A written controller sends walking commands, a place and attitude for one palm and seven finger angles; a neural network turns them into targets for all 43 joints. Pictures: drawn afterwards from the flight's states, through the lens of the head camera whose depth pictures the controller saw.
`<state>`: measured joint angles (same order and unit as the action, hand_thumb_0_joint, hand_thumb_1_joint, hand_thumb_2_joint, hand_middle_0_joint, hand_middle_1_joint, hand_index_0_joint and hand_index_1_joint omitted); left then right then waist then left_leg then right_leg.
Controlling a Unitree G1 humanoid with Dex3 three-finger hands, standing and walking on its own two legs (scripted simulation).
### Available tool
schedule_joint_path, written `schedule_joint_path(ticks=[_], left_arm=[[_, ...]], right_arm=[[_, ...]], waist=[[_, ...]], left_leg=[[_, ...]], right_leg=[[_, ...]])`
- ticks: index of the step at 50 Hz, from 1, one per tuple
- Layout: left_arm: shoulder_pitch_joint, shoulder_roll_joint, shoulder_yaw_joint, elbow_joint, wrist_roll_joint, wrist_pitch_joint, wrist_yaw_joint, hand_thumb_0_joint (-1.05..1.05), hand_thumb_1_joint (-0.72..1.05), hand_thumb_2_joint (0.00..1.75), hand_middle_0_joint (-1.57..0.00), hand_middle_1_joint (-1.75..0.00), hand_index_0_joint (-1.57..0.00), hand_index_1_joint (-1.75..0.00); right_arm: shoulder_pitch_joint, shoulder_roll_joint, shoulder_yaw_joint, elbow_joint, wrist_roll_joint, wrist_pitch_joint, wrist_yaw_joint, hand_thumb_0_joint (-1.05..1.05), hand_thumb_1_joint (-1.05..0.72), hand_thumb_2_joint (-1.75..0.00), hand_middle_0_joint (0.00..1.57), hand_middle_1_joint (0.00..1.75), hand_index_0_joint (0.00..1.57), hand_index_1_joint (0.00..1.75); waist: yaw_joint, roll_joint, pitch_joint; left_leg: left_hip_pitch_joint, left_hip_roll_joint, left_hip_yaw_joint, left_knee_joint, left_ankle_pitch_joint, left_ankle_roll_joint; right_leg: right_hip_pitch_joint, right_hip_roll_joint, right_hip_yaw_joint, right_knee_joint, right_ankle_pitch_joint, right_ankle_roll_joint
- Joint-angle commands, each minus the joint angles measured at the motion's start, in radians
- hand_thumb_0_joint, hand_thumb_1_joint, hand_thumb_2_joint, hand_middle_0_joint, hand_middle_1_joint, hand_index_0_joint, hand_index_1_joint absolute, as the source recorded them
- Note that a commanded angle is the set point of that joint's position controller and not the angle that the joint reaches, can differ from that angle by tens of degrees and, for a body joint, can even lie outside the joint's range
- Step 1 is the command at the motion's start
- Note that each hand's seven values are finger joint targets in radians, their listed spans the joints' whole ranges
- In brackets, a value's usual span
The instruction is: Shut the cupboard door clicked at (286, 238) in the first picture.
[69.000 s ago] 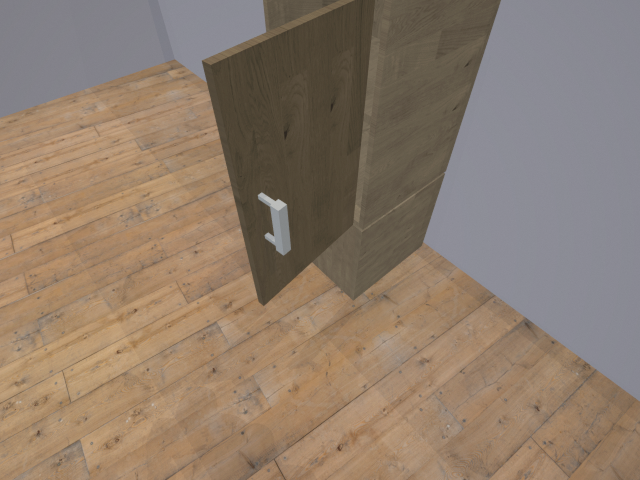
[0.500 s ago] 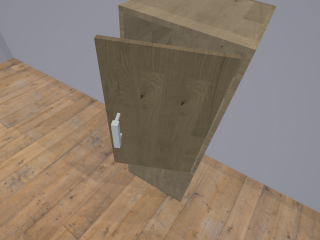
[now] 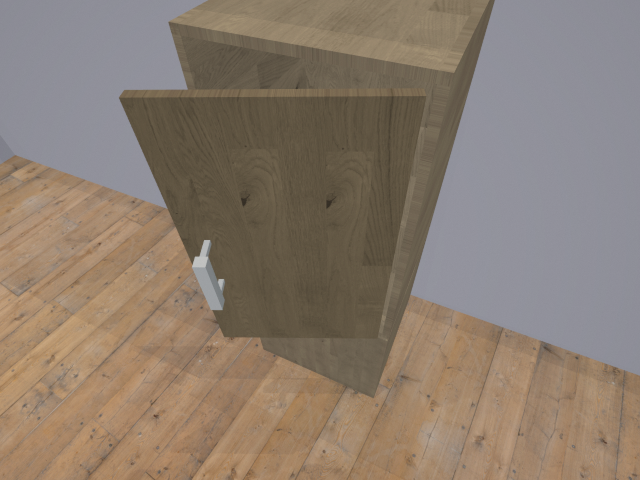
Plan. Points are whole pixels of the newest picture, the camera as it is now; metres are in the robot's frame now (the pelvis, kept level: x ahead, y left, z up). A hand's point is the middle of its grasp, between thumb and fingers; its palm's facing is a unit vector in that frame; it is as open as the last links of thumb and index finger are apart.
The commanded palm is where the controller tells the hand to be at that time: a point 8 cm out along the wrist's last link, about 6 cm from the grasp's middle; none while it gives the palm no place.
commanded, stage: come to a stop and stand still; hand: left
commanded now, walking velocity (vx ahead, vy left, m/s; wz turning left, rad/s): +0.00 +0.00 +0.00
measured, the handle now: (212, 275) +0.45 +0.20 -0.06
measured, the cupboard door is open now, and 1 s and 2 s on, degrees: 24 24 24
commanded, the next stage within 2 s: look again from close up in 0.68 s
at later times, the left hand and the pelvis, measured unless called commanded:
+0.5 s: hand out of the picture +0.01 +0.14 -0.17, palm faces +0.02 -0.98 -0.19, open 7.4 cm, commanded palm none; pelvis +0.02 -0.03 +0.01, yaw +0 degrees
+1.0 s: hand out of the picture +0.02 +0.14 -0.17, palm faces +0.02 -0.98 -0.20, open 7.4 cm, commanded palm none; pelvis +0.02 -0.04 +0.01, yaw +1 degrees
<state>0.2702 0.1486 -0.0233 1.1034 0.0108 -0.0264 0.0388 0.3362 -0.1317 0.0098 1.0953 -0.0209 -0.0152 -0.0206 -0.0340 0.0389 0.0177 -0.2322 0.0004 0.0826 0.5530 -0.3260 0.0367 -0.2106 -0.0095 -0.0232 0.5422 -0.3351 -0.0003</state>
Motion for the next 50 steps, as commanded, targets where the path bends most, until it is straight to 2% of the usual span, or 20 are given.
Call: schedule_joint_path(ticks=[1,4,7,14,21,25,27,31,37,50], left_arm=[[0.068,0.09,0.017,-0.024,-0.002,-0.014,0.008,0.0,0.9,0.9,-0.2,-0.3,-0.2,-0.3],[0.067,0.095,0.018,-0.023,-0.002,-0.012,0.008,0.0,0.9,0.9,-0.2,-0.3,-0.2,-0.3],[0.072,0.102,0.02,-0.021,-0.002,-0.015,0.009,0.0,0.9,0.9,-0.2,-0.3,-0.2,-0.3],[0.084,0.116,0.023,-0.015,-0.001,-0.014,0.007,0.0,0.9,0.9,-0.2,-0.3,-0.2,-0.3],[0.088,0.119,0.025,-0.01,0.0,-0.012,0.006,0.0,0.9,0.9,-0.2,-0.3,-0.2,-0.3],[0.089,0.119,0.028,-0.008,0.001,-0.013,0.005,0.0,0.9,0.9,-0.2,-0.3,-0.2,-0.3],[0.09,0.123,0.029,-0.007,0.0,-0.012,0.006,0.0,0.9,0.9,-0.2,-0.3,-0.2,-0.3],[0.091,0.119,0.03,-0.006,0.001,-0.01,0.005,0.0,0.9,0.9,-0.2,-0.3,-0.2,-0.3],[0.084,0.126,0.033,-0.009,0.0,-0.01,0.004,0.0,0.9,0.9,-0.2,-0.3,-0.2,-0.3],[0.069,0.128,0.037,-0.01,0.0,-0.006,0.002,0.0,0.9,0.9,-0.2,-0.3,-0.2,-0.3]], right_arm=[[0.033,-0.089,-0.006,-0.029,0.006,-0.024,-0.007,0.0,-0.9,-0.9,0.2,0.3,0.2,0.3],[0.026,-0.093,-0.006,-0.016,0.008,-0.022,-0.007,0.0,-0.9,-0.9,0.2,0.3,0.2,0.3],[0.018,-0.095,-0.004,-0.004,0.007,-0.024,-0.008,0.0,-0.9,-0.9,0.2,0.3,0.2,0.3],[-0.011,-0.104,-0.004,0.004,0.009,-0.021,-0.011,0.0,-0.9,-0.9,0.2,0.3,0.2,0.3],[-0.032,-0.107,-0.007,0.01,0.01,-0.018,-0.015,0.0,-0.9,-0.9,0.2,0.3,0.2,0.3],[-0.034,-0.103,-0.007,0.014,0.01,-0.019,-0.017,0.0,-0.9,-0.9,0.2,0.3,0.2,0.3],[-0.036,-0.109,-0.008,0.014,0.01,-0.018,-0.018,0.0,-0.9,-0.9,0.2,0.3,0.2,0.3],[-0.04,-0.106,-0.008,0.017,0.01,-0.016,-0.018,0.0,-0.9,-0.9,0.2,0.3,0.2,0.3],[-0.035,-0.11,-0.009,0.021,0.008,-0.017,-0.019,0.0,-0.9,-0.9,0.2,0.3,0.2,0.3],[-0.028,-0.107,-0.009,0.028,0.008,-0.018,-0.021,0.0,-0.9,-0.9,0.2,0.3,0.2,0.3]], waist=[[0.023,-0.057,0.059],[0.023,-0.083,0.059],[0.026,-0.072,0.042],[0.031,-0.055,0.02],[0.034,-0.033,0.025],[0.034,-0.052,0.009],[0.035,-0.041,0.009],[0.04,-0.048,0.026],[0.04,-0.045,0.009],[0.043,-0.046,0.027]], left_leg=[[0.0,0.092,-0.119,-0.129,0.229,0.006],[0.021,0.093,-0.112,-0.144,0.217,0.004],[0.045,0.092,-0.107,-0.148,0.269,0.001],[0.08,0.093,-0.094,-0.156,0.281,-0.005],[0.092,0.096,-0.088,-0.162,0.279,-0.011],[0.103,0.1,-0.086,-0.165,0.309,-0.012],[0.101,0.1,-0.085,-0.162,0.311,-0.015],[0.093,0.1,-0.08,-0.166,0.293,-0.016],[0.101,0.103,-0.084,-0.171,0.314,-0.017],[0.098,0.107,-0.089,-0.193,0.31,-0.015]], right_leg=[[-0.009,-0.08,0.081,-0.091,0.234,-0.049],[-0.009,-0.084,0.085,-0.107,0.232,-0.045],[0.013,-0.091,0.083,-0.107,0.305,-0.043],[0.04,-0.102,0.089,-0.131,0.373,-0.045],[0.046,-0.104,0.09,-0.151,0.395,-0.045],[0.068,-0.103,0.083,-0.149,0.444,-0.045],[0.071,-0.108,0.085,-0.149,0.458,-0.046],[0.07,-0.109,0.08,-0.161,0.447,-0.044],[0.081,-0.107,0.08,-0.16,0.45,-0.045],[0.077,-0.103,0.078,-0.17,0.414,-0.047]])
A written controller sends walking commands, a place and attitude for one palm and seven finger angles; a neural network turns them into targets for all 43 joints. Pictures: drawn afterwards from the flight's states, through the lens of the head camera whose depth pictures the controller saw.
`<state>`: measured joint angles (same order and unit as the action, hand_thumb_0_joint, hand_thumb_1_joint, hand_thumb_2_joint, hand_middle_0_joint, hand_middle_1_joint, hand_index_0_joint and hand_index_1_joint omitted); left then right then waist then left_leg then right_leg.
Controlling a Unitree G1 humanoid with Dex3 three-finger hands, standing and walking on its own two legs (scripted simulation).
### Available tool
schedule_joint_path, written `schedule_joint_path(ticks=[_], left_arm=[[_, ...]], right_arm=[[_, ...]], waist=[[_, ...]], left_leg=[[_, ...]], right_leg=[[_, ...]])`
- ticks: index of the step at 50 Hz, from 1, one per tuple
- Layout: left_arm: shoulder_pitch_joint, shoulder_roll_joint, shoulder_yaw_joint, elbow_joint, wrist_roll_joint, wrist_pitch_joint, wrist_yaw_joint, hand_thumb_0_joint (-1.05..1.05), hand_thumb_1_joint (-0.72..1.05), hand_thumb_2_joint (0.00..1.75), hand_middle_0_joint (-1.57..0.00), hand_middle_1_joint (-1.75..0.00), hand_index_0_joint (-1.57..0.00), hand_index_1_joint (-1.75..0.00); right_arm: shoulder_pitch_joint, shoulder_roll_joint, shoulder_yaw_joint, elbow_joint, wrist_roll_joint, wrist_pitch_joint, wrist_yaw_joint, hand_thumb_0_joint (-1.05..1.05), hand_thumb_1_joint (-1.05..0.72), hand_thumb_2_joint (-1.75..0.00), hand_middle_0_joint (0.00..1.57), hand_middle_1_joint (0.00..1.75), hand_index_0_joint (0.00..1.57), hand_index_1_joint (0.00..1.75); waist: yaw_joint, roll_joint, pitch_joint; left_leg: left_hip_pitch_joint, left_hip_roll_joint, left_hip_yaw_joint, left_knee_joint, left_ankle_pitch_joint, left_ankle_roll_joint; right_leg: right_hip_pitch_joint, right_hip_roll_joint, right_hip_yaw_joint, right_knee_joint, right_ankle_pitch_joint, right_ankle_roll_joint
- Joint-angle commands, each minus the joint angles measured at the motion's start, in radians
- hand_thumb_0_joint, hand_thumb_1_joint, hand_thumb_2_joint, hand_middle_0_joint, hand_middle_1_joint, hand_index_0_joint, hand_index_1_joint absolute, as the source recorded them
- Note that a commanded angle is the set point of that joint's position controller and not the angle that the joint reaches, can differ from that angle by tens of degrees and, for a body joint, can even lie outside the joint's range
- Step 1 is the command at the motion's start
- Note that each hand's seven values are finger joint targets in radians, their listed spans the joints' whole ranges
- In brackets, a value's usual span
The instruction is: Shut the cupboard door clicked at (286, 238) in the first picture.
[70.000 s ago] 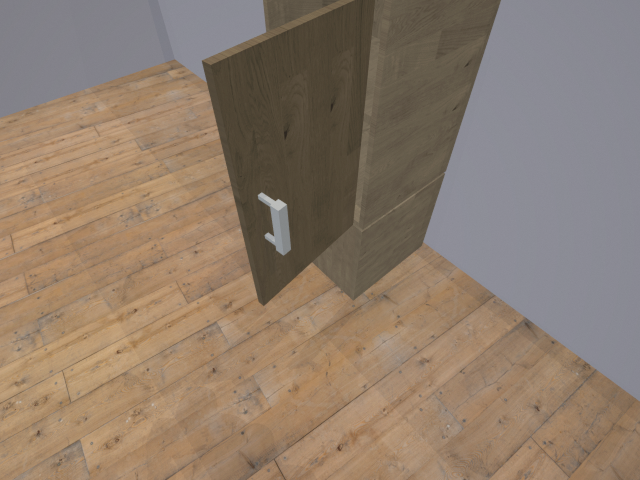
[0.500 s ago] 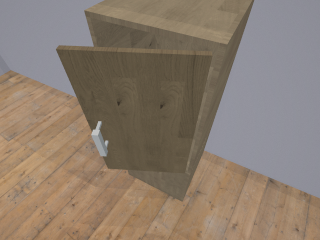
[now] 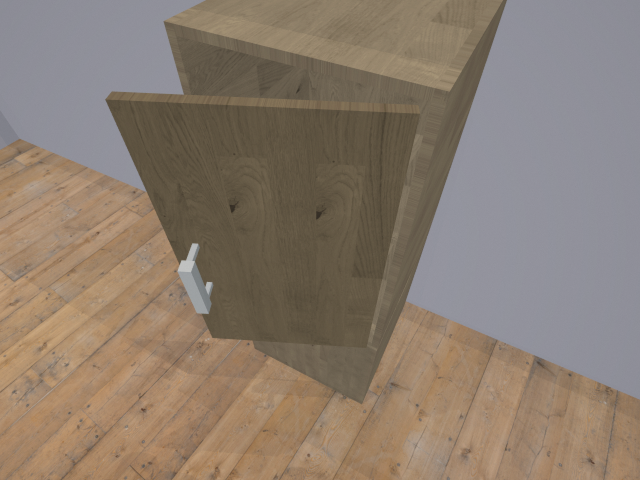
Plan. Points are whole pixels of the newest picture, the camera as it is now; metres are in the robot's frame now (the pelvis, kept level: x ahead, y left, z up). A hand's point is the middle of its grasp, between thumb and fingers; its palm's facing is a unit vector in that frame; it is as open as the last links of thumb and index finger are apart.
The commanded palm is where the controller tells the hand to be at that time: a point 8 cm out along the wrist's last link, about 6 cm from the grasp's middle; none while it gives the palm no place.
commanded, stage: look again from close up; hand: left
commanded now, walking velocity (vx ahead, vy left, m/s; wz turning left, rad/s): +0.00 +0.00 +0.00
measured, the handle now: (199, 279) +0.43 +0.23 -0.07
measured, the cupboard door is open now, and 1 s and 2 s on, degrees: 24 24 24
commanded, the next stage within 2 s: raise the hand and make a fist in 0.24 s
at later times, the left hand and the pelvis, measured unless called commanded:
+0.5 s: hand (169, 468) +0.15 +0.20 -0.06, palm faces +0.22 -0.96 -0.15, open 7.2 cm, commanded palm +0.10 +0.23 -0.07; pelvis -0.02 +0.01 -0.02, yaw +2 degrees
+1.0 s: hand out of the picture +0.12 +0.18 -0.07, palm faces -0.08 -1.00 -0.03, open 5.0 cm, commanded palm +0.10 +0.25 -0.07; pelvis -0.10 +0.02 -0.13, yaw +1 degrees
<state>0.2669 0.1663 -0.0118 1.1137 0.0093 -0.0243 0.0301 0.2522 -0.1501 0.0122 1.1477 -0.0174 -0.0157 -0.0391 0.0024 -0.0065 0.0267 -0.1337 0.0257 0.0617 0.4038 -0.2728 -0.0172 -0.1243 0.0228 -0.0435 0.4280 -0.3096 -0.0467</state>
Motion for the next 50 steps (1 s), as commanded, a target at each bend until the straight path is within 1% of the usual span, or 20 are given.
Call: schedule_joint_path(ticks=[1,16,17,18,19,20,21,22,23,24,25,27,30,32,35,39,42,44,47,50], left_arm=[[0.071,0.111,0.026,-0.021,0.001,-0.008,0.011,0.0,0.9,0.9,-0.2,-0.3,-0.2,-0.3],[0.067,0.115,0.028,-0.019,0.001,-0.009,0.01,0.0,0.9,0.9,-0.2,-0.3,-0.2,-0.3],[0.174,0.113,0.03,0.015,0.013,-0.031,0.053,0.0,0.9,0.9,-0.2,-0.3,-0.2,-0.3],[-0.691,0.681,0.381,-1.559,-0.162,-0.336,0.038,0.0,0.9,0.9,-0.2,-0.3,-0.2,-0.3],[-0.036,0.21,0.05,-1.232,-0.145,-0.246,0.054,0.0,0.9,0.9,-0.22,-0.32,-0.22,-0.32],[0.145,-0.02,-0.021,-1.218,-0.193,-0.105,0.067,0.0,0.9,0.9,-0.24,-0.34,-0.24,-0.34],[0.063,-0.01,-0.008,-1.114,-0.17,-0.102,0.071,0.0,0.9,0.9,-0.25,-0.36,-0.25,-0.36],[0.032,-0.005,0.029,-1.096,-0.173,-0.146,0.048,0.0,0.9,0.9,-0.27,-0.38,-0.27,-0.38],[0.048,0.045,0.095,-1.004,-0.166,-0.199,0.022,0.0,0.9,0.9,-0.29,-0.4,-0.29,-0.4],[0.125,0.022,0.125,-0.912,-0.178,-0.269,-0.02,0.0,0.9,0.9,-0.31,-0.42,-0.31,-0.42],[0.24,-0.011,0.122,-0.841,-0.189,-0.341,-0.08,0.0,0.9,0.9,-0.33,-0.44,-0.33,-0.44],[0.327,-0.054,0.127,-0.81,-0.237,-0.508,-0.211,0.0,0.9,0.9,-0.36,-0.48,-0.36,-0.48],[0.274,0.075,0.217,-0.802,-0.269,-0.691,-0.408,0.0,0.9,0.9,-0.42,-0.54,-0.42,-0.54],[0.205,0.147,0.25,-0.939,-0.292,-0.647,-0.437,0.0,0.9,0.9,-0.46,-0.58,-0.46,-0.58],[0.017,0.177,0.25,-1.153,-0.321,-0.562,-0.369,0.0,0.9,0.9,-0.51,-0.64,-0.51,-0.64],[-0.102,0.156,0.168,-1.465,-0.28,-0.603,-0.26,0.0,0.9,0.9,-0.58,-0.72,-0.58,-0.72],[-0.078,0.113,0.077,-1.442,-0.251,-0.592,-0.258,0.0,0.9,0.9,-0.64,-0.78,-0.64,-0.78],[-0.032,0.118,0.065,-1.381,-0.247,-0.536,-0.278,0.0,0.9,0.9,-0.68,-0.82,-0.68,-0.82],[0.055,0.128,0.095,-1.324,-0.253,-0.423,-0.293,0.0,0.9,0.9,-0.73,-0.88,-0.73,-0.88],[0.093,0.183,0.198,-1.315,-0.268,-0.343,-0.259,0.0,0.9,0.9,-0.79,-0.94,-0.79,-0.94]], right_arm=[[0.056,-0.095,-0.012,-0.026,0.004,-0.018,-0.002,0.0,-0.9,-0.9,0.2,0.3,0.2,0.3],[0.051,-0.098,-0.015,-0.021,0.005,-0.018,-0.004,0.0,-0.9,-0.9,0.2,0.3,0.2,0.3],[-0.054,-0.118,-0.025,-0.097,0.018,-0.021,0.008,0.0,-0.9,-0.9,0.2,0.3,0.2,0.3],[0.09,-0.322,-0.055,-0.355,0.025,-0.221,-0.117,0.0,-0.9,-0.9,0.2,0.3,0.2,0.3],[-0.002,-0.213,-0.013,-0.361,0.062,-0.271,-0.113,0.0,-0.9,-0.9,0.2,0.3,0.2,0.3],[-0.027,-0.18,-0.029,-0.4,0.056,-0.314,-0.084,0.0,-0.9,-0.9,0.2,0.3,0.2,0.3],[-0.025,-0.19,-0.038,-0.375,0.062,-0.336,-0.057,0.0,-0.9,-0.9,0.2,0.3,0.2,0.3],[-0.009,-0.208,-0.073,-0.412,0.044,-0.345,-0.042,0.0,-0.9,-0.9,0.2,0.3,0.2,0.3],[-0.012,-0.226,-0.086,-0.432,0.023,-0.348,-0.03,0.0,-0.9,-0.9,0.2,0.3,0.2,0.3],[-0.03,-0.221,-0.091,-0.458,0.012,-0.348,-0.02,0.0,-0.9,-0.9,0.2,0.3,0.2,0.3],[-0.052,-0.211,-0.096,-0.502,0.015,-0.356,-0.004,0.0,-0.9,-0.9,0.2,0.3,0.2,0.3],[-0.076,-0.199,-0.107,-0.553,0.007,-0.359,0.026,0.0,-0.9,-0.9,0.2,0.3,0.2,0.3],[-0.093,-0.2,-0.121,-0.63,0.025,-0.337,0.052,0.0,-0.9,-0.9,0.2,0.3,0.2,0.3],[-0.143,-0.214,-0.118,-0.737,0.036,-0.311,0.047,0.0,-0.9,-0.9,0.2,0.3,0.2,0.3],[-0.164,-0.213,-0.104,-0.83,0.048,-0.281,0.021,0.0,-0.9,-0.9,0.2,0.3,0.2,0.3],[-0.1,-0.202,-0.083,-0.826,0.036,-0.29,-0.003,0.0,-0.9,-0.9,0.2,0.3,0.2,0.3],[-0.079,-0.216,-0.069,-0.795,0.032,-0.301,-0.016,0.0,-0.9,-0.9,0.2,0.3,0.2,0.3],[-0.068,-0.225,-0.062,-0.786,0.035,-0.302,-0.022,0.0,-0.9,-0.9,0.2,0.3,0.2,0.3],[-0.074,-0.224,-0.058,-0.798,0.046,-0.289,-0.026,0.0,-0.9,-0.9,0.2,0.3,0.2,0.3],[-0.093,-0.208,-0.054,-0.807,0.048,-0.265,-0.031,0.0,-0.9,-0.9,0.2,0.3,0.2,0.3]], waist=[[0.006,0.001,0.008],[0.007,0.004,0.018],[0.044,-0.041,0.06],[-0.122,-0.001,-0.367],[-0.046,0.403,-0.492],[-0.014,0.374,-0.42],[-0.06,0.122,-0.156],[-0.075,0.035,-0.046],[-0.078,-0.091,-0.037],[-0.054,-0.217,-0.057],[-0.004,-0.226,-0.085],[0.048,-0.297,-0.196],[0.07,-0.161,-0.267],[0.087,-0.021,-0.341],[0.055,-0.041,-0.306],[-0.009,0.1,-0.395],[-0.057,0.075,-0.345],[-0.057,0.07,-0.341],[-0.018,0.054,-0.37],[0.024,0.006,-0.399]], left_leg=[[0.002,0.081,-0.068,-0.038,0.264,0.038],[0.007,0.084,-0.071,-0.045,0.267,0.039],[-0.112,0.076,-0.006,0.223,0.212,0.008],[0.348,0.045,0.028,0.269,0.357,0.05],[0.248,0.003,-0.039,0.146,0.595,0.059],[0.197,0.029,-0.06,0.092,0.764,0.05],[0.041,0.039,-0.088,0.14,0.675,0.048],[-0.081,0.009,-0.093,0.201,0.506,0.045],[-0.207,-0.017,-0.098,0.268,0.342,0.041],[-0.317,-0.028,-0.098,0.326,0.24,0.035],[-0.393,-0.047,-0.087,0.372,0.204,0.026],[-0.541,-0.062,-0.073,0.482,0.13,0.005],[-0.727,-0.078,-0.048,0.633,0.012,-0.002],[-0.783,-0.087,-0.013,0.683,-0.061,0.018],[-0.848,-0.068,-0.032,0.707,-0.229,0.04],[-0.756,-0.038,-0.072,0.724,-0.226,0.054],[-0.776,-0.027,-0.112,0.724,-0.274,0.056],[-0.794,-0.027,-0.125,0.713,-0.3,0.055],[-0.797,-0.031,-0.135,0.676,-0.307,0.05],[-0.81,-0.035,-0.128,0.657,-0.264,0.048]], right_leg=[[-0.004,-0.138,0.096,-0.054,0.395,0.0],[-0.013,-0.14,0.099,-0.061,0.394,-0.001],[-0.041,-0.217,0.183,-0.064,0.887,0.077],[-0.056,-0.117,0.113,0.111,0.75,0.05],[-0.068,-0.04,0.027,0.246,0.52,0.029],[-0.155,-0.02,-0.057,0.233,0.272,0.03],[-0.282,-0.022,-0.046,0.193,0.205,0.042],[-0.341,-0.025,-0.051,0.167,0.275,0.042],[-0.401,-0.04,-0.054,0.2,0.316,0.047],[-0.446,-0.047,-0.047,0.254,0.31,0.06],[-0.44,-0.057,-0.021,0.315,0.345,0.059],[-0.476,-0.056,0.007,0.449,0.324,0.053],[-0.527,-0.085,0.135,0.542,0.186,0.034],[-0.537,-0.089,0.191,0.534,-0.031,0.025],[-0.654,-0.062,0.211,0.473,-0.445,0.023],[-0.753,-0.026,0.135,0.54,-0.371,0.013],[-0.834,-0.006,0.079,0.58,-0.347,0.015],[-0.836,-0.006,0.06,0.583,-0.345,0.016],[-0.793,-0.01,0.04,0.581,-0.343,0.017],[-0.719,-0.01,0.036,0.57,-0.343,0.017]])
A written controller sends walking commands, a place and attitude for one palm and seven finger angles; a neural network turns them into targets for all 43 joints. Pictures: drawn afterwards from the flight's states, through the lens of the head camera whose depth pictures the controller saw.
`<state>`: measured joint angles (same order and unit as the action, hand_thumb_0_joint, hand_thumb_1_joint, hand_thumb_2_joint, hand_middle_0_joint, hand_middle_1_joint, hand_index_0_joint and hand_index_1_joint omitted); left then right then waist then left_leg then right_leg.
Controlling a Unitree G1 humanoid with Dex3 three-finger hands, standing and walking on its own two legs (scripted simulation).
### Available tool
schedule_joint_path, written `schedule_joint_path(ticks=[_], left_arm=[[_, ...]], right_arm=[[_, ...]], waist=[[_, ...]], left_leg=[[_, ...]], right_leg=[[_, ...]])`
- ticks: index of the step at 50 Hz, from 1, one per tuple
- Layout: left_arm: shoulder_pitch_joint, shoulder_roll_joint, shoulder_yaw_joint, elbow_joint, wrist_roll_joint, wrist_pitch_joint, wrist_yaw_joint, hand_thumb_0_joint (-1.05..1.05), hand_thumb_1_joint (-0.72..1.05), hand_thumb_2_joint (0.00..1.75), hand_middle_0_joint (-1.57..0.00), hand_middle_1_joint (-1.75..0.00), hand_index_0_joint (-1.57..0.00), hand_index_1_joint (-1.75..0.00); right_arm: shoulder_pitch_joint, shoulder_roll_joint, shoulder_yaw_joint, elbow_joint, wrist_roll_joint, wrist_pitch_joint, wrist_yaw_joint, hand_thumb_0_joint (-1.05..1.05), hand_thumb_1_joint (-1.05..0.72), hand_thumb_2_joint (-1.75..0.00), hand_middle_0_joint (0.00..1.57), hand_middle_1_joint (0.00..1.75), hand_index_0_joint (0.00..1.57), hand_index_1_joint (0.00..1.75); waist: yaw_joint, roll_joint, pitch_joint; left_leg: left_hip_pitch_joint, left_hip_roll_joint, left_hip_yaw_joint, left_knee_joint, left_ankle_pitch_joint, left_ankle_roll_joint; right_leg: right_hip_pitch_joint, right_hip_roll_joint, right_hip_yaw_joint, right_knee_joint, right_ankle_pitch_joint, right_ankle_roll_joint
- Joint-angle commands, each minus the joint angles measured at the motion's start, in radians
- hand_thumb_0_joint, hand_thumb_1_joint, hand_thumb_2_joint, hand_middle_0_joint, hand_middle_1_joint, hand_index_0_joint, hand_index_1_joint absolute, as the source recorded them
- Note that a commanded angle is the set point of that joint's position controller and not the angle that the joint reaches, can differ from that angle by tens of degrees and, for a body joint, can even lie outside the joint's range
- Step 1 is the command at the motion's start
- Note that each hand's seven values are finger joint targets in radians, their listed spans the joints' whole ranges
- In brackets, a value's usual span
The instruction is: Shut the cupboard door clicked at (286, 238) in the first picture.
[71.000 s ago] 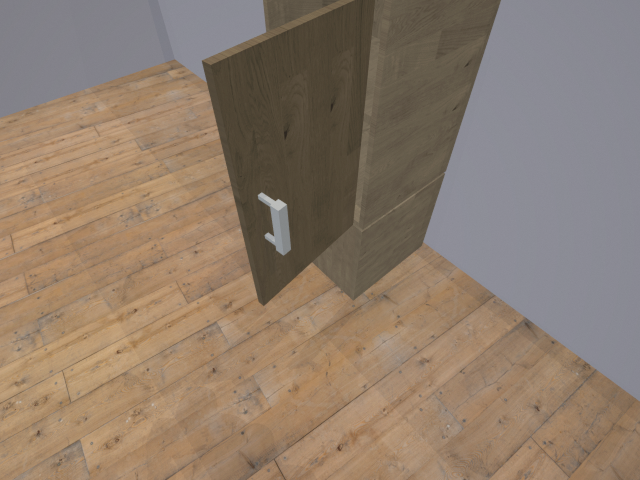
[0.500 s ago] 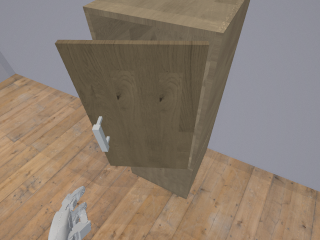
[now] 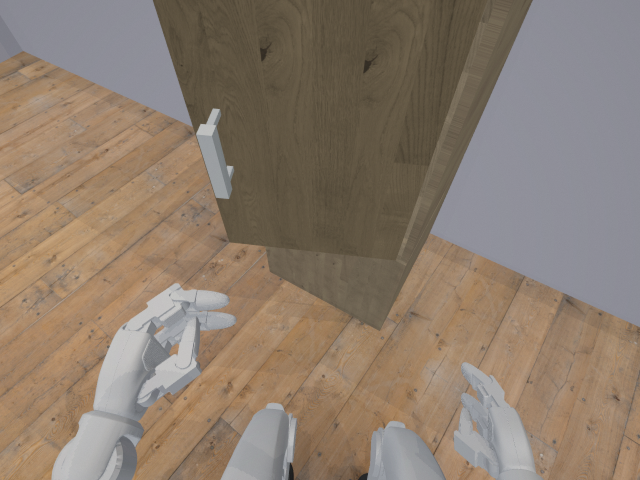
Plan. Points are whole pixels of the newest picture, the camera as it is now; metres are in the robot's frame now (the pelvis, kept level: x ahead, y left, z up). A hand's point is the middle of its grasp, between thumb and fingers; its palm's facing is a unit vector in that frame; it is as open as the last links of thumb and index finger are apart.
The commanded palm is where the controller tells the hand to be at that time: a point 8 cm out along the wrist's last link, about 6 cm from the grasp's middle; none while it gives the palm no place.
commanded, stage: raise the hand and make a fist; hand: left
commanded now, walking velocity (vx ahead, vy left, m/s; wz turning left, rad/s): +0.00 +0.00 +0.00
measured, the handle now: (219, 155) +0.53 +0.20 +0.06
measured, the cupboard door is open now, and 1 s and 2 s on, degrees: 24 24 24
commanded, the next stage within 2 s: bring the fist close to the handle in 1.26 s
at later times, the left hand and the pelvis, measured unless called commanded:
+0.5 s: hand (165, 345) +0.25 +0.19 +0.06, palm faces -0.04 -1.00 -0.02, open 3.2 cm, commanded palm +0.23 +0.25 +0.06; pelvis +0.03 +0.02 +0.01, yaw -1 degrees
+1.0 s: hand (171, 331) +0.26 +0.19 +0.06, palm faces -0.06 -1.00 -0.04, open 3.1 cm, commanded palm +0.24 +0.24 +0.06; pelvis +0.03 +0.01 +0.01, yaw -1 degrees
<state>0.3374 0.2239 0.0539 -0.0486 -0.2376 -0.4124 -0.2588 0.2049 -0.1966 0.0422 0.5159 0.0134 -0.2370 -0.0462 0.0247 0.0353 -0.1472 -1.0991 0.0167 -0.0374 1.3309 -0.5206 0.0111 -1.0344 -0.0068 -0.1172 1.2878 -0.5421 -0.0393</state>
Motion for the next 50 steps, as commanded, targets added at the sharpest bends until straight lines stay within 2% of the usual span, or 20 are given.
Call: schedule_joint_path(ticks=[1,2,6,8,11,17,19,20,23,24,28,30,32,34,35,37,42,45,47,50], left_arm=[[0.021,0.11,0.128,-0.198,-0.026,0.046,0.044,0.0,0.9,0.9,-0.81,-0.96,-0.81,-0.96],[0.04,0.106,0.146,-0.206,-0.034,0.044,0.058,0.0,0.9,0.9,-0.82,-0.98,-0.82,-0.98],[0.031,0.096,0.128,-0.241,-0.02,-0.026,0.094,0.0,0.9,0.9,-0.9,-1.06,-0.9,-1.06],[0.065,0.062,0.095,-0.204,-0.021,-0.057,0.083,0.0,0.9,0.9,-0.93,-1.1,-0.93,-1.1],[0.054,0.072,0.075,-0.212,-0.016,-0.082,0.06,0.0,0.9,0.9,-0.99,-1.16,-0.99,-1.16],[0.09,0.097,0.111,-0.26,-0.026,-0.074,0.047,0.0,0.9,0.9,-1.1,-1.28,-1.1,-1.28],[0.089,0.094,0.108,-0.282,-0.027,-0.073,0.052,0.0,0.9,0.9,-1.13,-1.32,-1.13,-1.32],[0.08,0.105,0.117,-0.291,-0.024,-0.072,0.056,0.0,0.9,0.9,-1.15,-1.34,-1.15,-1.34],[0.099,0.091,0.103,-0.286,-0.016,-0.062,0.055,0.0,0.9,0.9,-1.21,-1.4,-1.21,-1.4],[0.095,0.085,0.098,-0.273,-0.019,-0.056,0.05,0.0,0.9,0.9,-1.23,-1.42,-1.23,-1.42],[0.093,0.095,0.109,-0.265,-0.021,-0.038,0.032,0.0,0.9,0.9,-1.3,-1.5,-1.3,-1.5],[0.082,0.112,0.129,-0.251,-0.024,-0.03,0.027,0.0,0.9,0.9,-1.3,-1.5,-1.3,-1.5],[0.07,0.102,0.122,-0.252,-0.033,-0.028,0.016,0.0,0.9,0.9,-1.3,-1.5,-1.3,-1.5],[0.055,0.124,0.15,-0.246,-0.043,-0.031,0.01,0.0,0.9,0.9,-1.3,-1.5,-1.3,-1.5],[0.049,0.138,0.161,-0.247,-0.044,-0.033,0.009,0.0,0.9,0.9,-1.3,-1.5,-1.3,-1.5],[0.05,0.12,0.15,-0.239,-0.05,-0.034,0.002,0.0,0.9,0.9,-1.3,-1.5,-1.3,-1.5],[0.04,0.139,0.172,-0.217,-0.065,-0.034,-0.014,0.0,0.9,0.9,-1.3,-1.5,-1.3,-1.5],[0.042,0.146,0.178,-0.215,-0.07,-0.033,-0.017,0.0,0.9,0.9,-1.3,-1.5,-1.3,-1.5],[0.054,0.13,0.17,-0.21,-0.075,-0.036,-0.019,0.0,0.9,0.9,-1.3,-1.5,-1.3,-1.5],[0.053,0.15,0.189,-0.202,-0.076,-0.041,-0.012,0.0,0.9,0.9,-1.3,-1.5,-1.3,-1.5]], right_arm=[[-0.042,-0.159,-0.085,-0.186,0.017,-0.041,-0.022,0.0,-0.9,-0.9,0.2,0.3,0.2,0.3],[-0.041,-0.151,-0.086,-0.186,0.012,-0.037,-0.019,0.0,-0.9,-0.9,0.2,0.3,0.2,0.3],[-0.032,-0.151,-0.086,-0.172,-0.002,-0.037,-0.011,0.0,-0.9,-0.9,0.2,0.3,0.2,0.3],[-0.022,-0.155,-0.089,-0.163,-0.004,-0.037,-0.006,0.0,-0.9,-0.9,0.2,0.3,0.2,0.3],[-0.014,-0.172,-0.094,-0.169,-0.004,-0.037,-0.004,0.0,-0.9,-0.9,0.2,0.3,0.2,0.3],[0.001,-0.177,-0.103,-0.186,0.0,-0.012,-0.007,0.0,-0.9,-0.9,0.2,0.3,0.2,0.3],[0.001,-0.174,-0.103,-0.19,-0.001,-0.003,-0.004,0.0,-0.9,-0.9,0.2,0.3,0.2,0.3],[0.006,-0.175,-0.102,-0.191,-0.002,0.002,-0.004,0.0,-0.9,-0.9,0.2,0.3,0.2,0.3],[0.012,-0.175,-0.103,-0.198,-0.004,0.019,0.002,0.0,-0.9,-0.9,0.2,0.3,0.2,0.3],[0.014,-0.175,-0.102,-0.199,-0.004,0.025,0.002,0.0,-0.9,-0.9,0.2,0.3,0.2,0.3],[0.014,-0.176,-0.1,-0.21,-0.002,0.038,0.003,0.0,-0.9,-0.9,0.2,0.3,0.2,0.3],[0.014,-0.176,-0.096,-0.209,-0.002,0.044,0.0,0.0,-0.9,-0.9,0.2,0.3,0.2,0.3],[0.011,-0.175,-0.093,-0.215,0.0,0.045,0.0,0.0,-0.9,-0.9,0.2,0.3,0.2,0.3],[0.013,-0.177,-0.091,-0.214,-0.001,0.045,-0.002,0.0,-0.9,-0.9,0.2,0.3,0.2,0.3],[0.01,-0.178,-0.089,-0.214,-0.001,0.045,-0.005,0.0,-0.9,-0.9,0.2,0.3,0.2,0.3],[0.013,-0.174,-0.089,-0.212,0.0,0.043,-0.004,0.0,-0.9,-0.9,0.2,0.3,0.2,0.3],[0.015,-0.178,-0.091,-0.207,0.005,0.038,-0.007,0.0,-0.9,-0.9,0.2,0.3,0.2,0.3],[0.012,-0.177,-0.09,-0.204,0.006,0.035,-0.008,0.0,-0.9,-0.9,0.2,0.3,0.2,0.3],[0.014,-0.177,-0.094,-0.202,0.007,0.033,-0.009,0.0,-0.9,-0.9,0.2,0.3,0.2,0.3],[0.013,-0.176,-0.094,-0.2,0.007,0.033,-0.01,0.0,-0.9,-0.9,0.2,0.3,0.2,0.3]], waist=[[0.002,-0.035,-0.25],[0.011,-0.038,-0.26],[-0.005,-0.01,-0.247],[-0.02,-0.022,-0.214],[-0.027,-0.002,-0.215],[-0.014,0.028,-0.26],[-0.014,0.067,-0.262],[-0.017,0.067,-0.261],[-0.023,0.071,-0.267],[-0.03,0.058,-0.257],[-0.03,0.058,-0.258],[-0.03,0.044,-0.248],[-0.033,0.054,-0.24],[-0.03,0.026,-0.252],[-0.024,0.042,-0.258],[-0.028,0.046,-0.256],[-0.028,0.019,-0.262],[-0.022,0.039,-0.264],[-0.026,0.004,-0.265],[-0.022,0.001,-0.26]], left_leg=[[0.177,-0.025,-0.028,-0.274,0.01,0.019],[0.186,-0.025,-0.027,-0.277,0.04,0.016],[0.208,-0.018,-0.035,-0.273,0.096,0.012],[0.207,-0.015,-0.039,-0.271,0.093,0.008],[0.212,-0.015,-0.048,-0.275,0.084,0.007],[0.261,-0.013,-0.049,-0.277,0.157,0.0],[0.284,-0.012,-0.051,-0.277,0.183,-0.006],[0.285,-0.01,-0.058,-0.279,0.202,-0.006],[0.312,-0.004,-0.063,-0.275,0.244,-0.014],[0.303,-0.007,-0.06,-0.272,0.228,-0.013],[0.309,-0.006,-0.059,-0.269,0.244,-0.015],[0.288,-0.009,-0.056,-0.265,0.235,-0.009],[0.288,-0.009,-0.055,-0.268,0.21,-0.011],[0.27,-0.013,-0.048,-0.26,0.2,-0.006],[0.263,-0.015,-0.047,-0.254,0.213,-0.004],[0.273,-0.014,-0.041,-0.253,0.217,-0.006],[0.246,-0.019,-0.03,-0.244,0.208,0.001],[0.236,-0.021,-0.026,-0.241,0.212,0.004],[0.234,-0.02,-0.021,-0.238,0.211,0.005],[0.203,-0.023,-0.013,-0.226,0.196,0.01]], right_leg=[[0.196,0.018,0.1,-0.282,-0.079,0.012],[0.216,0.018,0.093,-0.275,-0.048,0.011],[0.17,0.025,0.06,-0.229,0.029,0.005],[0.142,0.027,0.05,-0.221,0.039,0.005],[0.119,0.026,0.045,-0.204,0.045,0.001],[0.14,0.031,0.037,-0.188,0.117,-0.002],[0.129,0.034,0.033,-0.182,0.139,-0.002],[0.132,0.038,0.029,-0.175,0.15,-0.004],[0.124,0.039,0.023,-0.172,0.177,-0.001],[0.122,0.04,0.022,-0.177,0.174,0.0],[0.13,0.042,0.023,-0.18,0.188,0.0],[0.144,0.046,0.026,-0.184,0.188,-0.002],[0.137,0.045,0.027,-0.19,0.173,-0.001],[0.158,0.044,0.034,-0.196,0.172,-0.001],[0.165,0.046,0.037,-0.19,0.179,-0.004],[0.16,0.044,0.038,-0.194,0.185,-0.002],[0.187,0.041,0.054,-0.209,0.184,0.002],[0.198,0.04,0.06,-0.21,0.184,-0.001],[0.205,0.037,0.066,-0.215,0.19,0.004],[0.217,0.036,0.082,-0.223,0.166,0.004]])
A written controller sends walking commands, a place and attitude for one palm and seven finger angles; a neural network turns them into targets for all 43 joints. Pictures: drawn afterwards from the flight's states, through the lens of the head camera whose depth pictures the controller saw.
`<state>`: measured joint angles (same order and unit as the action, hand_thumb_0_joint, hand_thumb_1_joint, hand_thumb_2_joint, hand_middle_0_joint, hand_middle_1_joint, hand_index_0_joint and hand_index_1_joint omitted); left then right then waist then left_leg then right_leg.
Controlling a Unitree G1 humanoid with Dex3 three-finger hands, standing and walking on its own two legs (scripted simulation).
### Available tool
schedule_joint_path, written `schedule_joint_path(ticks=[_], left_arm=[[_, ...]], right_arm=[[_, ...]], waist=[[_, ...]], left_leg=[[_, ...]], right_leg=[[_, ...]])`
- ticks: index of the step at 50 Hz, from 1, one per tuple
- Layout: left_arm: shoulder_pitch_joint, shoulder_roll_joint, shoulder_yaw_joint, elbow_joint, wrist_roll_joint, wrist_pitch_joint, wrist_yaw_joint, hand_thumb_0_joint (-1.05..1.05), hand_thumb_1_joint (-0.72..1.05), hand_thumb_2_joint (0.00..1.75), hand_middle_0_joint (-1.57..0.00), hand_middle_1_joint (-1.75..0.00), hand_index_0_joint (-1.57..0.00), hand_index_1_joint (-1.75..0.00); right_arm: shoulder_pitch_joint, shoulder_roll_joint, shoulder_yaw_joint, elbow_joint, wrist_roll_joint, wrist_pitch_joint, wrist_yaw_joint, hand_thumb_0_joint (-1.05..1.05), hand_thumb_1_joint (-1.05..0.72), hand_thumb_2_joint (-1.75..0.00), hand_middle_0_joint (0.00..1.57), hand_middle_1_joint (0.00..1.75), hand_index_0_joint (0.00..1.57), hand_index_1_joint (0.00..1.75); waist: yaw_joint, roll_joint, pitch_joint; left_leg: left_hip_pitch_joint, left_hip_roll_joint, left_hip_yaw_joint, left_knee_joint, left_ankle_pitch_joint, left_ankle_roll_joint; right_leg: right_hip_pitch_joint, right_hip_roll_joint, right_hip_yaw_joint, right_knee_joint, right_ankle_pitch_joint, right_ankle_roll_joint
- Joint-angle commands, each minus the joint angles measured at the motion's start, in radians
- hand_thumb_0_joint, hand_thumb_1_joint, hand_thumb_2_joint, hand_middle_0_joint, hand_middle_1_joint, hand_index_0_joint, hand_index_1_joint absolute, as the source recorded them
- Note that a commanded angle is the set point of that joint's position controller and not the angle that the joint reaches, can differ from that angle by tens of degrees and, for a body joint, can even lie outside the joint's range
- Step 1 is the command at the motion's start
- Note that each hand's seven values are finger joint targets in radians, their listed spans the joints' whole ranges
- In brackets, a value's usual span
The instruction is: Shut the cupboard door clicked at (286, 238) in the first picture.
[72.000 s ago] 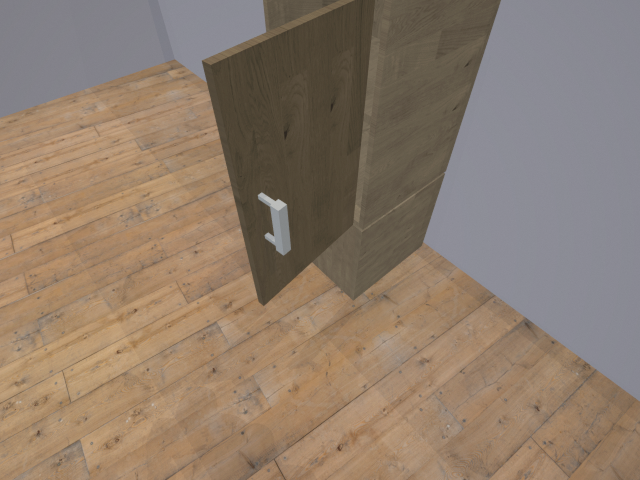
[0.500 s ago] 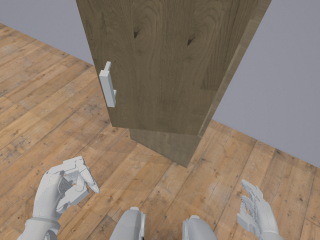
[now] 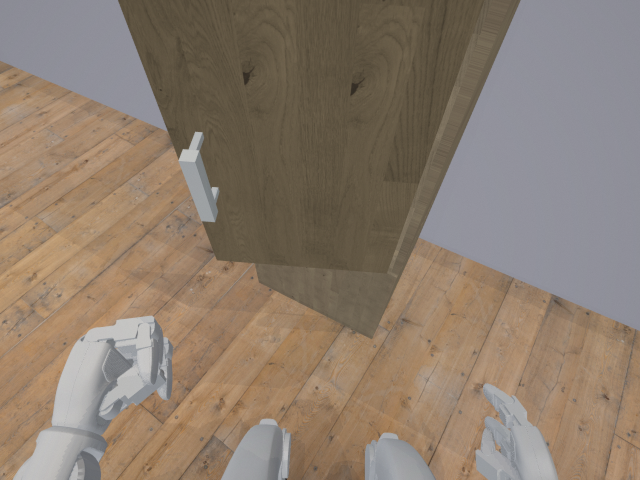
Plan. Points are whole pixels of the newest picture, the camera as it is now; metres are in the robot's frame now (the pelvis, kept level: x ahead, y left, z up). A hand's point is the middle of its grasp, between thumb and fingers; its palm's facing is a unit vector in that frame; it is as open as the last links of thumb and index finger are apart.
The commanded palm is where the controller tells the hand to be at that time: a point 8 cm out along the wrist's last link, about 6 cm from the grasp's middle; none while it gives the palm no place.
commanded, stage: raise the hand and make a fist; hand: left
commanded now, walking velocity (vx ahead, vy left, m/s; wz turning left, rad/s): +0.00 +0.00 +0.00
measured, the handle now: (203, 178) +0.50 +0.20 +0.05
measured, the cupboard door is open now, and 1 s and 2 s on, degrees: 24 24 24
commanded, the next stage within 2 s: bring the fist close to the handle in 0.26 s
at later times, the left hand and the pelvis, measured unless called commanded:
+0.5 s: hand (169, 366) +0.23 +0.18 +0.05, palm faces -0.04 -1.00 -0.04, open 3.1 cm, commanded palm +0.23 +0.23 +0.05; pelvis +0.00 -0.01 +0.00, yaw +0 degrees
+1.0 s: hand (196, 288) +0.32 +0.17 +0.05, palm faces -0.06 -1.00 -0.02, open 3.1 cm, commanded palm +0.31 +0.23 +0.05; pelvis +0.00 +0.00 +0.01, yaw +0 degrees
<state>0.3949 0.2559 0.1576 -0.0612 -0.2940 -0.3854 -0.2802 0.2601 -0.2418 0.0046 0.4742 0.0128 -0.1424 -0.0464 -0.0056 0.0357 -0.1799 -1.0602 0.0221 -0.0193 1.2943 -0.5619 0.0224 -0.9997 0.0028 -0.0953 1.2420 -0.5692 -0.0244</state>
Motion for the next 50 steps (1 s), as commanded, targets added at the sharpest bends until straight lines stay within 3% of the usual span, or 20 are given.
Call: schedule_joint_path(ticks=[1,8,14,18,21,26,33,36,42,45,48,50], left_arm=[[-0.009,0.11,0.079,-0.194,-0.02,-0.073,0.01,0.0,0.9,0.9,-1.3,-1.5,-1.3,-1.5],[-0.016,0.109,0.076,-0.181,-0.019,-0.085,0.014,0.0,0.9,0.9,-1.3,-1.5,-1.3,-1.5],[-0.017,0.11,0.072,-0.197,-0.014,-0.091,0.018,0.0,0.9,0.9,-1.3,-1.5,-1.3,-1.5],[-0.016,0.095,0.062,-0.163,-0.018,-0.078,0.01,0.0,0.9,0.9,-1.3,-1.5,-1.3,-1.5],[-0.169,0.124,0.066,-0.163,-0.008,-0.086,0.01,0.0,0.9,0.9,-1.3,-1.5,-1.3,-1.5],[-0.24,0.112,0.046,-0.147,-0.006,-0.077,0.008,0.0,0.9,0.9,-1.3,-1.5,-1.3,-1.5],[-0.346,0.117,0.064,-0.027,0.017,-0.011,0.041,0.0,0.9,0.9,-1.3,-1.5,-1.3,-1.5],[-0.403,0.139,0.095,-0.003,0.02,-0.022,0.055,0.0,0.9,0.9,-1.3,-1.5,-1.3,-1.5],[-0.51,0.093,0.031,0.073,0.039,-0.052,0.058,0.0,0.9,0.9,-1.3,-1.5,-1.3,-1.5],[-0.555,0.122,0.06,0.136,0.042,-0.056,0.06,0.0,0.9,0.9,-1.3,-1.5,-1.3,-1.5],[-0.624,0.109,0.052,0.167,0.05,-0.068,0.064,0.0,0.9,0.9,-1.3,-1.5,-1.3,-1.5],[-0.695,0.137,0.071,0.18,0.054,-0.08,0.075,0.0,0.9,0.9,-1.3,-1.5,-1.3,-1.5]], right_arm=[[-0.045,-0.13,-0.057,-0.161,0.007,-0.063,-0.01,0.0,-0.9,-0.9,0.2,0.3,0.2,0.3],[-0.041,-0.129,-0.056,-0.16,0.007,-0.056,-0.012,0.0,-0.9,-0.9,0.2,0.3,0.2,0.3],[-0.044,-0.126,-0.054,-0.162,0.007,-0.052,-0.01,0.0,-0.9,-0.9,0.2,0.3,0.2,0.3],[-0.044,-0.126,-0.052,-0.161,0.009,-0.046,-0.012,0.0,-0.9,-0.9,0.2,0.3,0.2,0.3],[-0.039,-0.138,-0.047,-0.147,0.005,-0.052,-0.019,0.0,-0.9,-0.9,0.2,0.3,0.2,0.3],[-0.031,-0.145,-0.045,-0.131,0.005,-0.066,-0.018,0.0,-0.9,-0.9,0.2,0.3,0.2,0.3],[-0.024,-0.147,-0.043,-0.118,0.005,-0.04,-0.01,0.0,-0.9,-0.9,0.2,0.3,0.2,0.3],[-0.026,-0.145,-0.043,-0.109,0.004,-0.032,-0.008,0.0,-0.9,-0.9,0.2,0.3,0.2,0.3],[-0.011,-0.152,-0.048,-0.081,0.003,-0.025,0.001,0.0,-0.9,-0.9,0.2,0.3,0.2,0.3],[0.001,-0.159,-0.05,-0.068,0.003,-0.016,0.001,0.0,-0.9,-0.9,0.2,0.3,0.2,0.3],[-0.005,-0.155,-0.051,-0.059,0.004,-0.006,0.005,0.0,-0.9,-0.9,0.2,0.3,0.2,0.3],[0.004,-0.16,-0.052,-0.05,0.003,-0.002,0.003,0.0,-0.9,-0.9,0.2,0.3,0.2,0.3]], waist=[[0.008,0.003,-0.227],[0.003,-0.011,-0.218],[0.003,0.019,-0.212],[-0.006,-0.013,-0.19],[-0.026,0.0,-0.191],[-0.016,0.048,-0.263],[-0.016,-0.009,-0.259],[-0.003,0.008,-0.291],[-0.03,0.022,-0.284],[-0.032,-0.002,-0.276],[-0.029,0.028,-0.288],[-0.034,0.014,-0.299]], left_leg=[[0.155,-0.029,-0.025,-0.183,0.229,-0.002],[0.127,-0.029,-0.015,-0.168,0.203,0.002],[0.149,-0.028,-0.02,-0.178,0.213,0.001],[0.13,-0.028,-0.02,-0.169,0.195,0.002],[0.123,-0.025,-0.026,-0.153,0.182,0.006],[0.193,-0.024,-0.036,-0.177,0.225,0.003],[0.192,-0.024,-0.031,-0.205,0.232,0.003],[0.2,-0.025,-0.026,-0.212,0.264,0.0],[0.255,-0.019,-0.033,-0.229,0.287,-0.002],[0.246,-0.019,-0.035,-0.234,0.288,-0.002],[0.272,-0.017,-0.03,-0.243,0.296,-0.007],[0.273,-0.016,-0.038,-0.243,0.301,-0.006]], right_leg=[[0.188,0.019,0.073,-0.184,0.186,-0.008],[0.197,0.013,0.104,-0.205,0.148,-0.003],[0.182,0.019,0.087,-0.193,0.166,-0.007],[0.177,0.018,0.095,-0.206,0.148,-0.003],[0.143,0.019,0.095,-0.195,0.126,-0.005],[0.142,0.023,0.063,-0.169,0.191,-0.011],[0.178,0.021,0.058,-0.188,0.216,-0.005],[0.211,0.018,0.063,-0.182,0.253,-0.008],[0.173,0.018,0.05,-0.187,0.278,-0.008],[0.181,0.021,0.051,-0.191,0.281,-0.01],[0.172,0.017,0.05,-0.19,0.289,-0.01],[0.173,0.02,0.05,-0.188,0.285,-0.013]])
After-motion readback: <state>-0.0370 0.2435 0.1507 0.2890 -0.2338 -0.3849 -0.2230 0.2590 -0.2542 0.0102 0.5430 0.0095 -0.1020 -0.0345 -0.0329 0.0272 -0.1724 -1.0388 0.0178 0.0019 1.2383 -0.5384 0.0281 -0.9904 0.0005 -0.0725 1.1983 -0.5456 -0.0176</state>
